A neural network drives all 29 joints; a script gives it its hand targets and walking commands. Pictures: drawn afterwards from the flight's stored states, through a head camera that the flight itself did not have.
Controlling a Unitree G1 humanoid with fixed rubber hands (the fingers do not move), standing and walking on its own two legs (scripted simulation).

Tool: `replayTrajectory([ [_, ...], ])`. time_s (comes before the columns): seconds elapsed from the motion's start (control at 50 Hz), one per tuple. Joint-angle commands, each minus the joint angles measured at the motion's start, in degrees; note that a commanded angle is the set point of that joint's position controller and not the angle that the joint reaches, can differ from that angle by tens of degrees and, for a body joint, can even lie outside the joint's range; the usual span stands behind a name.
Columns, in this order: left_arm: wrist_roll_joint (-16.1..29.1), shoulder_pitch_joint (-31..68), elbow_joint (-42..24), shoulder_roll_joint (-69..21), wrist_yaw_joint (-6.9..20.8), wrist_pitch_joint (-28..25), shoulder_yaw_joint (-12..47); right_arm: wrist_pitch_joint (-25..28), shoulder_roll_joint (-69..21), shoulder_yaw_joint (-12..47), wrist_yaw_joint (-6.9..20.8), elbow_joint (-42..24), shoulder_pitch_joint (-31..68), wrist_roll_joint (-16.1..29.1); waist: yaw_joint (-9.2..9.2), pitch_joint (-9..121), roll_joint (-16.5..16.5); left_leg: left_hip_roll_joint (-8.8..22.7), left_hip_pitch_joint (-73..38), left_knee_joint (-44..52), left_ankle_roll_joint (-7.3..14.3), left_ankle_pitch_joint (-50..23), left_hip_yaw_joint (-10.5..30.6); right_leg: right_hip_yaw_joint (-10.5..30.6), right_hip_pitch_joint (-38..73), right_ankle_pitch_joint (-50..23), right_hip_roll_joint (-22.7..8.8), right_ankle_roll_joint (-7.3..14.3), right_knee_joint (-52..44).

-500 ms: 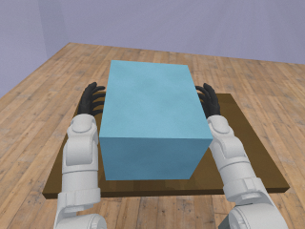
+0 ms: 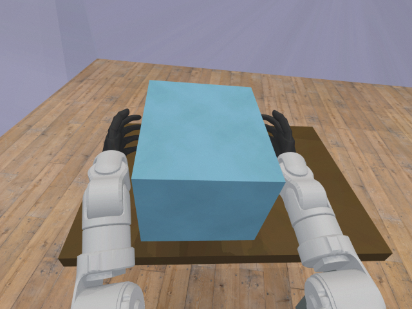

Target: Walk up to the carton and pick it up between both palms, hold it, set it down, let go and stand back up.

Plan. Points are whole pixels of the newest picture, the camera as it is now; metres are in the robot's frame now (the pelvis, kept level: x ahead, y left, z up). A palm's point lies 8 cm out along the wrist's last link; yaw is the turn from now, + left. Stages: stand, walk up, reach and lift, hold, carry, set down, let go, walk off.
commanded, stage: hold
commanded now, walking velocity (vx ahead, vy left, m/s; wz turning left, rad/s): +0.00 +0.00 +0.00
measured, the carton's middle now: (200, 158) +0.38 +0.01 +0.14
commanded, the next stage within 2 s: none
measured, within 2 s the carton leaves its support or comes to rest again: neither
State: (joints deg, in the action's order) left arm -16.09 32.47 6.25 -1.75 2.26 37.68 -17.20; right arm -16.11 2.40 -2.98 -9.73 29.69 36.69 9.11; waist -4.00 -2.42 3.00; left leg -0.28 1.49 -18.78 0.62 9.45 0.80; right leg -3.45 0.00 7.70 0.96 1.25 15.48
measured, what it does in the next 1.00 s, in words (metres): stands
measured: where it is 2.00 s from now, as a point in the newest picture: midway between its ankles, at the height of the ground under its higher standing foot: outside the picture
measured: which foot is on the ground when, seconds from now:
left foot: down 0.00-1.00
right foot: down 0.00-1.00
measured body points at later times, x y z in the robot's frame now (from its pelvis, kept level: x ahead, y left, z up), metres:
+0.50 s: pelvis +0.00 +0.00 +0.00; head -0.03 +0.03 +0.45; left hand +0.37 +0.17 +0.18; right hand +0.38 -0.15 +0.18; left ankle +0.02 +0.11 -0.75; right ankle +0.02 -0.10 -0.75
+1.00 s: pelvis +0.00 +0.00 +0.00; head -0.04 +0.03 +0.45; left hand +0.37 +0.17 +0.18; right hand +0.38 -0.15 +0.18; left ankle +0.02 +0.11 -0.75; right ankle +0.02 -0.10 -0.75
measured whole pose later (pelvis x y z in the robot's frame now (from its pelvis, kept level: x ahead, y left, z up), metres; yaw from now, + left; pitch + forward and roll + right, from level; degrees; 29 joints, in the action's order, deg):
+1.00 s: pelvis +0.00 +0.00 +0.00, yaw +0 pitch -8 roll -1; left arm -15.7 30.7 3.6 -1.7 2.2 38.4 -16.5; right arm -16.7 2.4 -2.0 -10.3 27.2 35.4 10.0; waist -4.2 -2.3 3.0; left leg -0.2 1.4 -19.0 0.6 9.7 1.0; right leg -3.7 0.5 7.8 1.1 1.3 15.1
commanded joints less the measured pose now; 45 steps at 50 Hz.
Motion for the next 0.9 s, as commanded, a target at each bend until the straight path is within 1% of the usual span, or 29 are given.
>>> replayTrajectory([
  [0.0, 7.6, 34.2, -5.2, -29.6, 6.6, -2.5, 29.4, 3.7, -33.4, 23.5, 4.6, -16.7, 40.3, 3.6, 0.12, 22.3, -3.5, -1.9, -3.1, 1.5, -1.2, -11.7, -1.7, -0.5, 6.8, -9.7, 1.3, -3.5, -0.6],
  [0.24, 7.9, 33.3, -6.9, -29.6, 6.9, -2.2, 30.7, 2.9, -32.7, 23.7, 4.1, -17.8, 38.2, 4.0, -0.99, 21.6, -4.0, -1.9, -3.6, 1.3, -2.0, -13.0, -1.3, -0.7, 7.0, -10.9, 1.4, -3.6, -0.6],
  [0.38, 7.9, 32.8, -7.6, -29.6, 6.9, -2.0, 31.0, 2.8, -32.2, 23.9, 4.2, -18.4, 38.0, 4.2, -0.84, 21.4, -4.4, -1.6, -4.2, 1.1, -2.3, -13.9, -1.2, -0.9, 6.5, -10.4, 1.6, -3.3, -0.7],
  [0.54, 7.7, 32.7, -7.5, -29.6, 6.7, -1.7, 30.8, 2.9, -32.0, 23.7, 4.5, -18.3, 38.3, 4.1, -0.56, 21.2, -4.3, -1.5, -4.4, 1.3, -2.1, -13.2, -1.3, -0.9, 6.0, -9.1, 1.6, -3.1, -1.0],
  [0.88, 7.5, 33.2, -6.5, -29.3, 7.0, -1.8, 30.0, 3.1, -32.5, 23.3, 4.4, -17.7, 38.7, 3.6, -0.58, 21.2, -3.8, -1.7, -3.5, 1.7, -1.6, -11.6, -1.6, -0.7, 6.7, -9.6, 1.3, -3.4, -0.8],
])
